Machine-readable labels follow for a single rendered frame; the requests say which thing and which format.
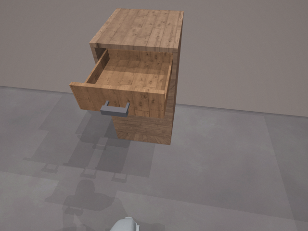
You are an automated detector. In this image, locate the drawer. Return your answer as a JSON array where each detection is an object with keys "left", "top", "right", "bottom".
[{"left": 69, "top": 49, "right": 173, "bottom": 118}]

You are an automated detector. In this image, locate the cabinet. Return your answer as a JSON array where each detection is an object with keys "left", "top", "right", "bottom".
[{"left": 89, "top": 8, "right": 184, "bottom": 145}]

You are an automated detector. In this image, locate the robot left thigh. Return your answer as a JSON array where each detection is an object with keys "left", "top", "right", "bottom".
[{"left": 110, "top": 219, "right": 140, "bottom": 231}]

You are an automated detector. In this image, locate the handle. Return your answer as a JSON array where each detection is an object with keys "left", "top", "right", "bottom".
[{"left": 100, "top": 101, "right": 130, "bottom": 117}]

